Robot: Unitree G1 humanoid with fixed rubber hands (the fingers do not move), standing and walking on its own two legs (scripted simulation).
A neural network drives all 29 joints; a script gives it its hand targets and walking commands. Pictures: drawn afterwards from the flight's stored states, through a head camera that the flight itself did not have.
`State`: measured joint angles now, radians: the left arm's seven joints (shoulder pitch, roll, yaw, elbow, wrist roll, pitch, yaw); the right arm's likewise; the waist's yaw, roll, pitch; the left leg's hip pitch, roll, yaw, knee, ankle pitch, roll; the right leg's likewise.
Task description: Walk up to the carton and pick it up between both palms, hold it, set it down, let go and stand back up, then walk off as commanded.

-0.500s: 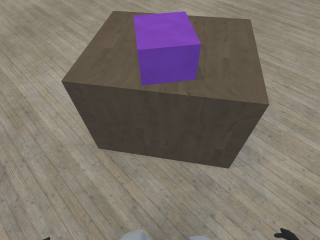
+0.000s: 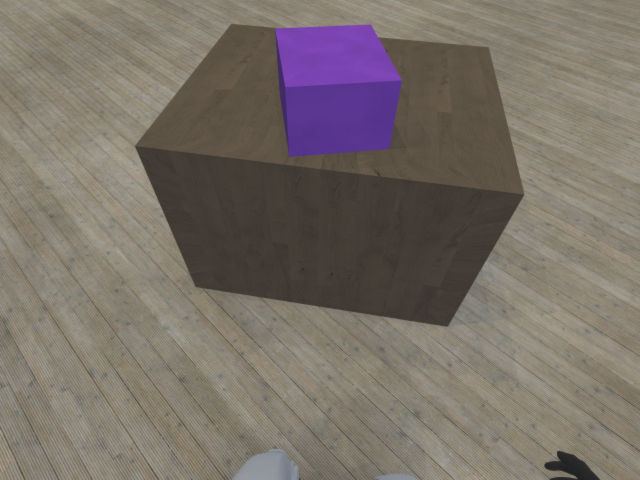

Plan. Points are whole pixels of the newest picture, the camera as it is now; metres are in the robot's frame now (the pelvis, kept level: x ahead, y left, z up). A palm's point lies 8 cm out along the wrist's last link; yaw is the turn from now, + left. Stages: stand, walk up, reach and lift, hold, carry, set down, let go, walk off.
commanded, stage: walk off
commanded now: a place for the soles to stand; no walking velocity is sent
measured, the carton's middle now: (331, 88) +0.98 +0.00 -0.03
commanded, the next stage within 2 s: stand in 1.12 s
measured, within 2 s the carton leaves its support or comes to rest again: neither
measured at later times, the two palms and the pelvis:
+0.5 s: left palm out of the picture +0.08 +0.36 -0.10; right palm out of the picture +0.08 -0.28 -0.03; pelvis +0.01 +0.05 +0.02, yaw +1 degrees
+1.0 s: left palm out of the picture +0.13 +0.28 -0.07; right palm out of the picture +0.13 -0.36 -0.08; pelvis +0.05 -0.04 +0.02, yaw -1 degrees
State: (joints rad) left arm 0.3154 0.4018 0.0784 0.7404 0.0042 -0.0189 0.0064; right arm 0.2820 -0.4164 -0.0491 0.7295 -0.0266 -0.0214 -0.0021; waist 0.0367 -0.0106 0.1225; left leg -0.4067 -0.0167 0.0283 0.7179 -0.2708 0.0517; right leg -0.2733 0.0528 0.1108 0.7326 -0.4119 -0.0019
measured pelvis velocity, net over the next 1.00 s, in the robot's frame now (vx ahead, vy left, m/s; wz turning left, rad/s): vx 0.05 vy -0.04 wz -0.02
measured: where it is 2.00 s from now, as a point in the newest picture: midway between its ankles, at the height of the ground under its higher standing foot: outside the picture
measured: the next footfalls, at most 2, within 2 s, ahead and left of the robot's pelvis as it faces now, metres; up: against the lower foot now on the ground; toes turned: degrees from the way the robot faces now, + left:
left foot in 0.24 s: +0.06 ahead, +0.11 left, +0.00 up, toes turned +1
right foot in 0.84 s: +0.14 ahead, -0.12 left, +0.00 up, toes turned +6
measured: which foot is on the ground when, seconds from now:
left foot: down 0.00-0.04, up 0.06-0.22, down 0.24-0.86, up 0.88-1.00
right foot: down 0.00-0.26, up 0.28-0.82, down 0.84-1.00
